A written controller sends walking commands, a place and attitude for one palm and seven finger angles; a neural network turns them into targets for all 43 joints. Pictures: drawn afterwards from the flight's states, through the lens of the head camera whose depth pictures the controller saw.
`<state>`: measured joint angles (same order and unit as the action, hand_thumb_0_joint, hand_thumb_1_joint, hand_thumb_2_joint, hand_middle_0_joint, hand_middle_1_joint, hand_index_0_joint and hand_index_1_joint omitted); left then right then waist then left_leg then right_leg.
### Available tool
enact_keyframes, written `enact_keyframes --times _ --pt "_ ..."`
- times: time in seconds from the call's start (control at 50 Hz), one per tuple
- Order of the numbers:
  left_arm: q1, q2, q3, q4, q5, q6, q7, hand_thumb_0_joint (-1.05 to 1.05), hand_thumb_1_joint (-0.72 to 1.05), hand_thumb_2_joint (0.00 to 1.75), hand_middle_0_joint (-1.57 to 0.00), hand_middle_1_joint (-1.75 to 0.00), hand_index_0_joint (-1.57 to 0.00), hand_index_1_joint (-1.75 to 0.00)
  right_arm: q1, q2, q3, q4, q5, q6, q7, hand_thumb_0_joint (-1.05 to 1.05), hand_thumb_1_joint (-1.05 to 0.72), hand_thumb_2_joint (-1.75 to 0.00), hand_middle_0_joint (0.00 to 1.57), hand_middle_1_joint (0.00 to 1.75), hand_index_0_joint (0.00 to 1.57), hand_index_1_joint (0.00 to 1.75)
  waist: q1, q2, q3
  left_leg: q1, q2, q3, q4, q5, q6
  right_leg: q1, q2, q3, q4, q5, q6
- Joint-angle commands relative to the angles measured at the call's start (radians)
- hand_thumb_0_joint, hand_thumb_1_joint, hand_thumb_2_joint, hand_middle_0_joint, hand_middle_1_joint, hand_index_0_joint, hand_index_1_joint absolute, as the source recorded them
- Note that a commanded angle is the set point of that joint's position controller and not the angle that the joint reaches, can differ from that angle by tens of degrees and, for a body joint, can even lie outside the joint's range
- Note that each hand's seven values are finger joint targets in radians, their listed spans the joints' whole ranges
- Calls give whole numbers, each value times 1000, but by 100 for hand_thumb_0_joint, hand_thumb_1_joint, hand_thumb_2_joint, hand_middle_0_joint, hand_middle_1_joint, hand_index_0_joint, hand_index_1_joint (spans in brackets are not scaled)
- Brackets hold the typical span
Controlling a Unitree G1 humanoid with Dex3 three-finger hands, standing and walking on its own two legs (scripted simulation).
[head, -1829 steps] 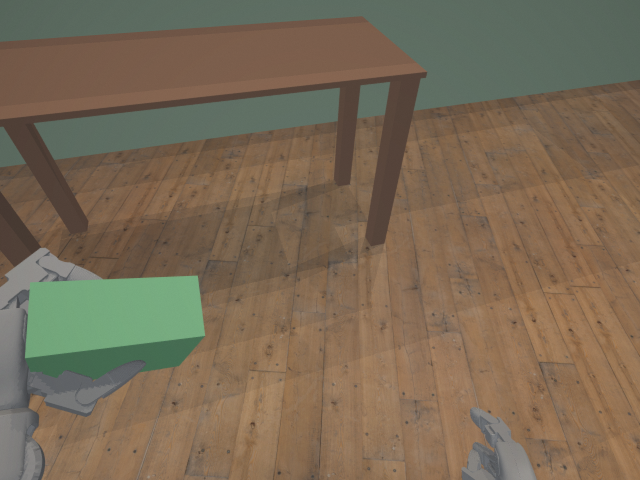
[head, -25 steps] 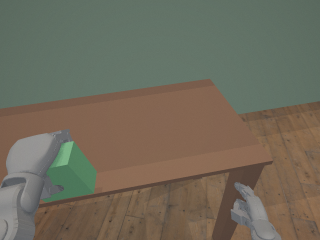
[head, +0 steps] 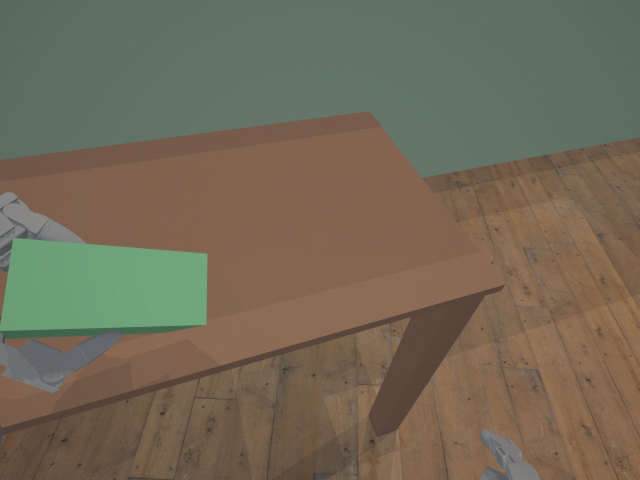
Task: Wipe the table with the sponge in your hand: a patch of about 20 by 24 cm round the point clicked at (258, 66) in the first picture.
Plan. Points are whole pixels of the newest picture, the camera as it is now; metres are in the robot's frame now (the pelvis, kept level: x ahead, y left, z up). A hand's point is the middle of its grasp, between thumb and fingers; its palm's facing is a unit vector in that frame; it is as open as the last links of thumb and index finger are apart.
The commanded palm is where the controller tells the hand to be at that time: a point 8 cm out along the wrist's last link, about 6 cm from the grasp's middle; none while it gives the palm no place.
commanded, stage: step back with the hand held close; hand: left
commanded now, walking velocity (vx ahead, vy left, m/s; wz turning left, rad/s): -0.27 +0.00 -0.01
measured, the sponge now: (135, 296) +0.24 +0.19 +0.18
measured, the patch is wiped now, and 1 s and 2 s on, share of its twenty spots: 1.00 1.00 1.00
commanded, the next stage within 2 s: stop stepping back and stand still in 1.02 s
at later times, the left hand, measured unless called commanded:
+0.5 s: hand out of the picture +0.15 +0.25 +0.21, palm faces +0.49 -0.79 -0.38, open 10.1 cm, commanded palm +0.10 +0.29 +0.22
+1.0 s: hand out of the picture +0.06 +0.25 +0.22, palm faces +0.50 -0.80 -0.33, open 10.1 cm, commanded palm +0.00 +0.28 +0.22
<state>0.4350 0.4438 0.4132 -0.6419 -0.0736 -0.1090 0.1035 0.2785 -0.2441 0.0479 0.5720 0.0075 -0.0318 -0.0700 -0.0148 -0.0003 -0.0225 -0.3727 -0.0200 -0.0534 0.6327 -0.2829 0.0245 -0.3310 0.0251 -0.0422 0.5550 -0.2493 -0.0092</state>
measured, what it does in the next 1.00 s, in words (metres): walks backwards: left foot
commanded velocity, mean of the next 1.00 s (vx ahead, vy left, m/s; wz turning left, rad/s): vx -0.34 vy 0.00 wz -0.04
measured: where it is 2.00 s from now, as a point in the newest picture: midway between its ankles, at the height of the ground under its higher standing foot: outside the picture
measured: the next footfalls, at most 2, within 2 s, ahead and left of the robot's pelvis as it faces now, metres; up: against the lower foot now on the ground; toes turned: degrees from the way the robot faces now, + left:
left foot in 0.80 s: -0.06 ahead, +0.14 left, +0.00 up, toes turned +6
right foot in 1.08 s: -0.11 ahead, -0.15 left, +0.00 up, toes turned +2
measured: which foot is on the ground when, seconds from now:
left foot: down 0.00-0.64, up 0.66-0.78, down 0.80-1.00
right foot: down 0.00-0.82, up 0.84-1.00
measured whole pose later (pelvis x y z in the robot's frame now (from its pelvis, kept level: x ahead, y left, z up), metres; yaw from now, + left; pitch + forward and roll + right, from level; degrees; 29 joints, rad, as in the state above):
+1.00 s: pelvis -0.16 -0.01 -0.01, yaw +2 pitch +0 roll -1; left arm 0.35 0.41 0.48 -0.67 -0.05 -0.16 0.16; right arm 0.21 -0.16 0.01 0.62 0.01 -0.15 -0.01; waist 0.00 -0.05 0.06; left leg -0.41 0.09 0.04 0.66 -0.24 -0.03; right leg -0.54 0.04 0.02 0.99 -0.43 0.04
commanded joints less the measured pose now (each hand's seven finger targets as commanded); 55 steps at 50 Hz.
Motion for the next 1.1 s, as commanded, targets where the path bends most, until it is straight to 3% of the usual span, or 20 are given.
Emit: enact_keyframes --times 0.0,0.18,0.3,0.36,0.42,0.5,0.56,0.58,0.6,0.62,0.64,0.68,0.76,0.78,0.8,0.82,0.86,0.9,1.02,1.08 --pt "0 181 153 -196 -8 -78 36 0 10 130 -120 -160 -120 -160 -147 -120 -68 -160 6 -74 -6 0 -90 -90 20 30 20 30 33 100 -207 53 145 -168 -126 360 28 110 -97 68 -12 245 -23" --pt "-38 185 158 -213 17 -97 58 0 10 130 -120 -160 -120 -160 -131 -131 -80 -139 2 -105 -7 0 -90 -90 20 30 20 30 16 60 -117 -153 126 -167 -128 -175 39 61 -119 119 -22 92 -31" --pt "-96 193 155 -203 18 -102 68 0 10 130 -120 -160 -120 -160 -124 -128 -81 -133 3 -98 -10 0 -90 -90 20 30 20 30 -1 53 -96 -98 98 -141 -41 -261 26 -98 -160 150 -44 -45 -59" --pt "-136 161 130 -165 23 -97 67 0 10 130 -120 -160 -120 -160 -127 -126 -73 -140 3 -96 -9 0 -90 -90 20 30 20 30 1 71 -60 -162 121 -171 -100 -341 40 -108 -109 117 -7 -110 -32" --pt "-175 146 119 -176 40 -95 63 0 10 130 -120 -160 -120 -160 -125 -136 -76 -153 1 -101 -9 0 -90 -90 20 30 20 30 5 200 -75 -218 179 -254 -231 -416 73 -27 -28 63 130 -106 -3" --pt "-222 153 117 -171 56 -88 51 0 10 130 -120 -160 -120 -160 -129 -135 -82 -158 -4 -112 4 0 -90 -90 20 30 20 30 14 179 -73 -289 229 -276 -255 -333 99 92 7 74 184 -57 15" --pt "-204 151 113 -185 62 -95 46 0 10 130 -120 -160 -120 -160 -139 -123 -74 -160 -7 -106 15 0 -90 -90 20 30 20 30 14 48 -61 -363 153 -181 -53 -415 71 129 -75 156 21 71 -25" --pt "-211 151 102 -197 56 -98 48 0 10 130 -120 -160 -120 -160 -139 -118 -73 -156 -7 -101 17 0 -90 -90 20 30 20 30 4 -27 -36 -358 88 -120 86 -457 39 34 -159 255 -54 1 -69" --pt "-185 188 127 -234 35 -101 58 0 10 130 -120 -160 -120 -160 -125 -111 -79 -138 -1 -95 19 0 -90 -90 20 30 20 30 6 -110 -93 -192 31 -48 305 -310 -9 -87 -287 353 -155 44 -138" --pt "-155 165 93 -248 17 -96 60 0 10 130 -120 -160 -120 -160 -138 -76 -66 -120 6 -85 27 0 -90 -90 20 30 20 30 -3 -173 -148 -56 26 -12 493 -217 -30 -168 -394 386 -196 162 -190" --pt "-143 177 105 -267 17 -92 63 0 10 130 -120 -160 -120 -160 -161 -59 -58 -119 9 -77 30 0 -90 -90 20 30 20 30 -9 -179 -185 -34 52 -14 574 -225 -33 -166 -416 360 -174 286 -197" --pt "-92 196 143 -277 8 -80 66 0 10 130 -120 -160 -120 -160 -174 -39 -42 -125 2 -61 28 0 -90 -90 20 30 20 30 -14 -108 -148 -48 86 1 499 -230 -31 -176 -376 276 -119 357 -156" --pt "-66 200 180 -307 -1 -94 74 0 10 130 -120 -160 -120 -160 -127 -82 -73 -120 -3 -74 10 0 -90 -90 20 30 20 30 -21 2 -187 83 100 45 -95 -66 -13 -116 -265 192 79 338 -65" --pt "-81 197 189 -322 -7 -105 77 0 10 130 -120 -160 -120 -160 -124 -108 -93 -127 -6 -90 6 0 -90 -90 20 30 20 30 -11 119 -185 79 202 -64 -198 8 32 -133 -172 141 192 244 -27" --pt "-82 204 209 -310 -7 -109 82 0 10 130 -120 -160 -120 -160 -143 -124 -111 -128 -5 -110 4 0 -90 -90 20 30 20 30 -7 264 -163 153 368 -209 -266 284 90 -260 -43 53 379 -61 29" --pt "-133 186 175 -357 2 -120 82 0 10 130 -120 -160 -120 -160 -122 -89 -92 -122 -22 -125 9 0 -90 -90 20 30 20 30 -34 378 -148 111 435 -291 -258 443 133 -342 -15 99 621 -317 41" --pt "-156 161 179 -288 14 -116 78 0 10 130 -120 -160 -120 -160 -80 -106 -120 -67 -9 -154 31 0 -90 -90 20 30 20 30 -22 162 -136 206 391 -177 -146 704 129 -386 1 158 681 -284 43" --pt "-180 123 142 -288 16 -112 71 0 10 130 -120 -160 -120 -160 -99 -101 -129 -77 12 -169 51 0 -90 -90 20 30 20 30 -7 190 -151 249 345 -96 -145 661 103 -325 4 97 564 -229 56" --pt "-101 91 103 -225 12 -122 48 0 10 130 -120 -160 -120 -160 -149 -91 -86 -131 9 -167 55 0 -90 -90 20 30 20 30 15 255 -124 66 300 -100 -139 264 50 9 -6 31 39 -28 42" --pt "-114 132 127 -221 12 -152 40 0 10 130 -120 -160 -120 -160 -154 -82 -80 -148 17 -166 51 0 -90 -90 20 30 20 30 30 44 -104 -32 209 -7 133 -1 -6 81 -85 34 -215 225 10"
